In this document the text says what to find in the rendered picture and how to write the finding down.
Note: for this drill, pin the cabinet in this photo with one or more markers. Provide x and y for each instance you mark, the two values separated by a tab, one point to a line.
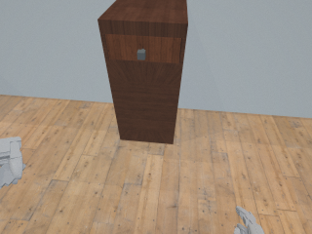
145	94

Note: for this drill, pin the right robot hand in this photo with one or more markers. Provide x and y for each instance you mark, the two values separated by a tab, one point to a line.
249	220

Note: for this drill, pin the left robot hand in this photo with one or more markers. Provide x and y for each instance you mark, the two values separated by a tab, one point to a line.
11	162

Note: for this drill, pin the handle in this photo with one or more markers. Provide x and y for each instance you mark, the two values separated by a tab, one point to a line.
141	54

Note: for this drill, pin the drawer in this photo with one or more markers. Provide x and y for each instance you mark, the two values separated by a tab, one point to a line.
157	49

